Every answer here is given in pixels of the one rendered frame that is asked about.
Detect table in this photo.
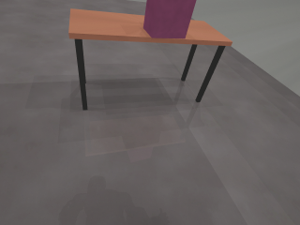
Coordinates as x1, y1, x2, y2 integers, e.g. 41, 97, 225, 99
68, 8, 233, 111

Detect carton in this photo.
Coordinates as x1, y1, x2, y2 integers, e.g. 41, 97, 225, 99
143, 0, 197, 38

